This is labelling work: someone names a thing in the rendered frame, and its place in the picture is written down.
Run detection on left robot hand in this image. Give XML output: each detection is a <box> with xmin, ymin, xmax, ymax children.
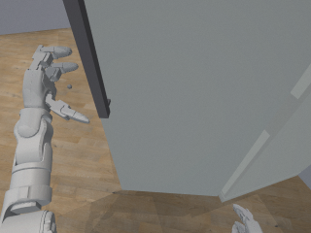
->
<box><xmin>22</xmin><ymin>45</ymin><xmax>90</xmax><ymax>124</ymax></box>

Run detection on robot left forearm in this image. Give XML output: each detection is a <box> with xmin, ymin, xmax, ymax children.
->
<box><xmin>0</xmin><ymin>107</ymin><xmax>53</xmax><ymax>227</ymax></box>

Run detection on fridge door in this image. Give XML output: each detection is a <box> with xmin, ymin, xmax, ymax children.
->
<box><xmin>84</xmin><ymin>0</ymin><xmax>311</xmax><ymax>196</ymax></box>

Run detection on robot left upper arm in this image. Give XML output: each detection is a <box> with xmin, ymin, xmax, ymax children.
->
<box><xmin>0</xmin><ymin>210</ymin><xmax>57</xmax><ymax>233</ymax></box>

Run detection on handle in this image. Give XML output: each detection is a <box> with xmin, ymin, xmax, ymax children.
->
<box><xmin>62</xmin><ymin>0</ymin><xmax>111</xmax><ymax>118</ymax></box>

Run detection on right robot hand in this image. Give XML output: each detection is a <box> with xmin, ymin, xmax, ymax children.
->
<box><xmin>231</xmin><ymin>204</ymin><xmax>263</xmax><ymax>233</ymax></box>

